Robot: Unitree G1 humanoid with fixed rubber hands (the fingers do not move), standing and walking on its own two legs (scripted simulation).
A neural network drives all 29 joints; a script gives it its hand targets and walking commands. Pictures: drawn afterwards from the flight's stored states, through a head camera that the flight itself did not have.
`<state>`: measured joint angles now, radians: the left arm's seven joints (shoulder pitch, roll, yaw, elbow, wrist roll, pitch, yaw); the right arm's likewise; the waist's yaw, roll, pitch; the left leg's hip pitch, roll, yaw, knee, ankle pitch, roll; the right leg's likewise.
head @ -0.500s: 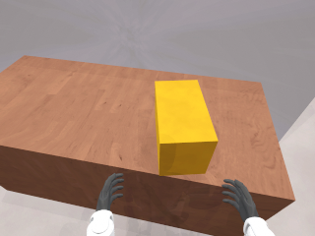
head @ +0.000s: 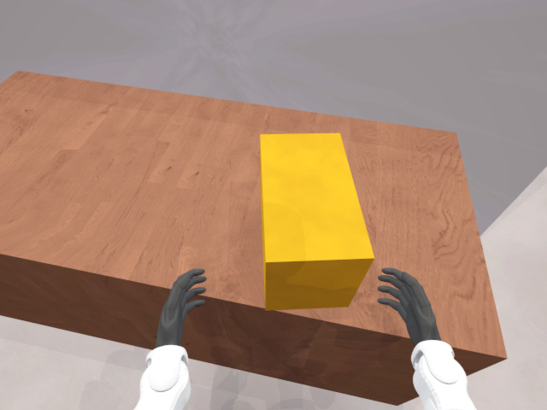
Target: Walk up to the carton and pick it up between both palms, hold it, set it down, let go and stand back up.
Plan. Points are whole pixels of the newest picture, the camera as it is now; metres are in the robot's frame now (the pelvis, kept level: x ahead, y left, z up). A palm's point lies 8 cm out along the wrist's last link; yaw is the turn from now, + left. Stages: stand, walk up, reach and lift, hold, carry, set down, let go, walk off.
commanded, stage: reach and lift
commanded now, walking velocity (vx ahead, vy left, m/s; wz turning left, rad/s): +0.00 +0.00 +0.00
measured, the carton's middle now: (303, 219) +0.47 -0.07 -0.06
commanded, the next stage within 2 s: none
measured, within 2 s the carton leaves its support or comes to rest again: neither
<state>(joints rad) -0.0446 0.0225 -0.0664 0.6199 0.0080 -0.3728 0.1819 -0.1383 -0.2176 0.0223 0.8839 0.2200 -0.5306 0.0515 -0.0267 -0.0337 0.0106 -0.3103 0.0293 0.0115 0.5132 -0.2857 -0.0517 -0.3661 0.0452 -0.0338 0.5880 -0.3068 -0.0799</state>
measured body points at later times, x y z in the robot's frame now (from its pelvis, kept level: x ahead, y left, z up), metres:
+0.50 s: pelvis +0.00 +0.01 +0.01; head +0.05 +0.01 +0.46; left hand +0.35 +0.12 +0.02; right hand +0.34 -0.24 +0.02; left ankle -0.02 +0.16 -0.73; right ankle -0.01 -0.06 -0.73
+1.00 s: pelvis -0.02 +0.04 +0.00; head +0.06 +0.03 +0.44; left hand +0.41 +0.13 +0.04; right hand +0.41 -0.21 +0.06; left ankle -0.02 +0.16 -0.73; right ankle -0.01 -0.06 -0.73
